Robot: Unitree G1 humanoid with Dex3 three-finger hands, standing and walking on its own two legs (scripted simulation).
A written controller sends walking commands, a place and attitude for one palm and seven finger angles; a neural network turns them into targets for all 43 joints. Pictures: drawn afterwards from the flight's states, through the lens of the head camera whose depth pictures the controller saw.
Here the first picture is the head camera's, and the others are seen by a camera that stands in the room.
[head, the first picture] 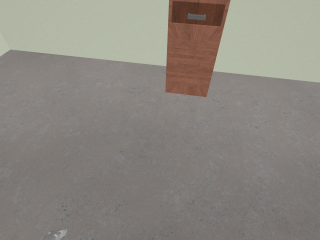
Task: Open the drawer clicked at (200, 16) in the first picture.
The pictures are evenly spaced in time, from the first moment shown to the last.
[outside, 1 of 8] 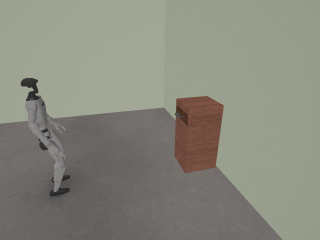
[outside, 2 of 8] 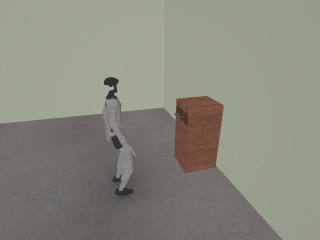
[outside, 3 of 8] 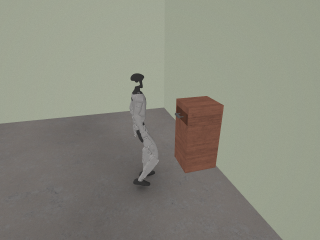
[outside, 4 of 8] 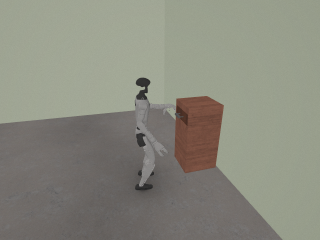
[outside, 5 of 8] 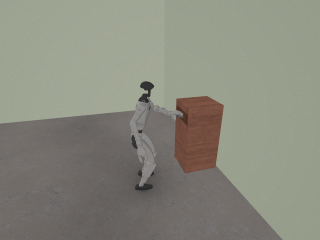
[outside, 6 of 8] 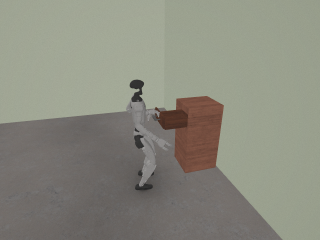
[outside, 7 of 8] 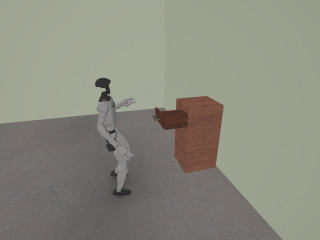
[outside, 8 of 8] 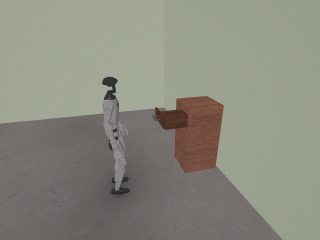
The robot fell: no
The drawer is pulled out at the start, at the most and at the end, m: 0.00 0.30 0.29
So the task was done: yes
